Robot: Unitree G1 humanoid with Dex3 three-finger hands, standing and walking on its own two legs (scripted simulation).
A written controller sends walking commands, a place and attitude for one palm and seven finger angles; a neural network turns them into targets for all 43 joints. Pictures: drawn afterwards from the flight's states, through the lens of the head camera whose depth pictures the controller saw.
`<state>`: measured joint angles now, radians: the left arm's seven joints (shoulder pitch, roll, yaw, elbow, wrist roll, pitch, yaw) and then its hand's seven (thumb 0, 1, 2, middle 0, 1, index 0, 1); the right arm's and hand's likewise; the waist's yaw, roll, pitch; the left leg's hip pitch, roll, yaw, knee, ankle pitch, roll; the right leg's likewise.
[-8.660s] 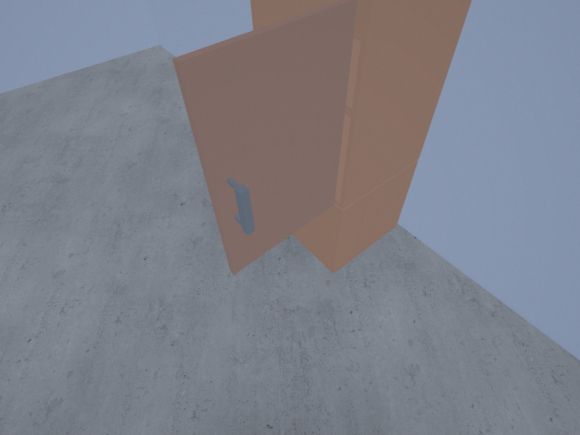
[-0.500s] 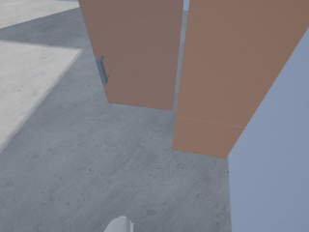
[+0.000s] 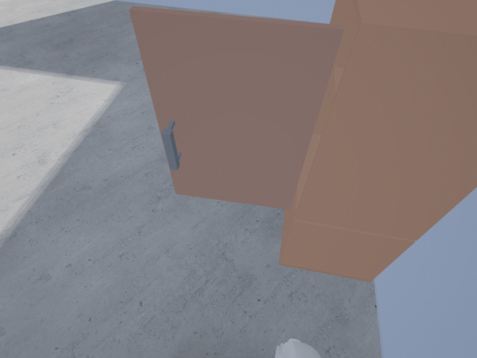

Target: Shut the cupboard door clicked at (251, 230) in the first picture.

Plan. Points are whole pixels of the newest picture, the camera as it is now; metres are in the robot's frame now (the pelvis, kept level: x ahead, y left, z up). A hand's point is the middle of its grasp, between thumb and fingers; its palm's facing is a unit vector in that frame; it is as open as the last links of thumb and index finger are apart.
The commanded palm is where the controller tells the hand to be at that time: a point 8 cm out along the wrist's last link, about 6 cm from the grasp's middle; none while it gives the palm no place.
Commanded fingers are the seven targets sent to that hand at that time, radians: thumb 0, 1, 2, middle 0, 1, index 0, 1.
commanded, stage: take the last steps up to it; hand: left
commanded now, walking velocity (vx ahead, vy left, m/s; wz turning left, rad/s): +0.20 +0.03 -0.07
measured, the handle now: (173, 145) +0.61 +0.23 -0.08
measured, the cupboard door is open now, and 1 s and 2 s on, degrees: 92 92 92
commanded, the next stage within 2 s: come to a stop and stand still in 0.12 s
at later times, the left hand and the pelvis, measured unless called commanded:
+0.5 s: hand (151, 331) +0.19 +0.19 -0.19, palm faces +0.02 -0.98 -0.21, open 7.3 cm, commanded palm none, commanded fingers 0.00 0.90 0.90 -0.20 -0.30 -0.20 -0.30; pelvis +0.14 +0.01 -0.01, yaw -2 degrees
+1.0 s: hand (158, 356) +0.14 +0.17 -0.18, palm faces -0.03 -0.97 -0.25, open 7.4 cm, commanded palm none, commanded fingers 0.00 0.90 0.90 -0.20 -0.30 -0.20 -0.30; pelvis +0.09 -0.02 -0.01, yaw -3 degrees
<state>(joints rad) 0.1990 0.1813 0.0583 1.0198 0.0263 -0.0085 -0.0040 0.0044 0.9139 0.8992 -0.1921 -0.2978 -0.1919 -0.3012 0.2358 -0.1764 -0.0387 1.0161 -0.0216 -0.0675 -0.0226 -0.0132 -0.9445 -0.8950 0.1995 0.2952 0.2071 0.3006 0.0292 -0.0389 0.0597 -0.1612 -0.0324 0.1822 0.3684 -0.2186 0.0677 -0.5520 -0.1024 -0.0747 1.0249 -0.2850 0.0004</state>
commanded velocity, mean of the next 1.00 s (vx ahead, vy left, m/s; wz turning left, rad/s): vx -0.08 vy -0.01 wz -0.01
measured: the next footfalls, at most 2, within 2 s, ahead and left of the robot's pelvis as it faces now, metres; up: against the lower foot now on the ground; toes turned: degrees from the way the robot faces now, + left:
right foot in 0.18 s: +0.16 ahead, -0.11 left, +0.00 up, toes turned -7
left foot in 0.46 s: +0.21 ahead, +0.13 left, +0.00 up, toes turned +2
